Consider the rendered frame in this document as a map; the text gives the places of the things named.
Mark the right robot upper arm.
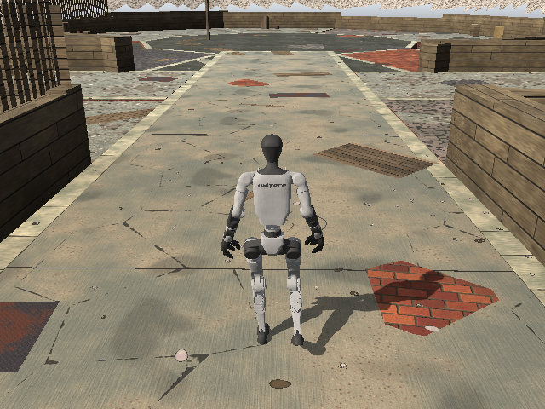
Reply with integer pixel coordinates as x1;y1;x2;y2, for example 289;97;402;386
290;171;313;218

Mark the right robot foot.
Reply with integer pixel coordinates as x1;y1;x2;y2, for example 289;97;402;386
291;332;304;346

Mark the left robot upper arm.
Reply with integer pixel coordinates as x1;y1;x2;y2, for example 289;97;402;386
232;171;255;219

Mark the robot right hand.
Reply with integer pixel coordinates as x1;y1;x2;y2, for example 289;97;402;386
305;235;324;253

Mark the robot right thigh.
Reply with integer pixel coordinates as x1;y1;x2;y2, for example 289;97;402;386
284;237;301;291

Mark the right robot forearm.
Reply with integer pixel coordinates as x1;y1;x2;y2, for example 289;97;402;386
305;205;323;239

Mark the left robot forearm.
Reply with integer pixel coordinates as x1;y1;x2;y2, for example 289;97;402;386
223;206;240;242

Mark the robot left hand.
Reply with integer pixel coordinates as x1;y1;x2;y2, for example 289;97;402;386
221;239;240;259

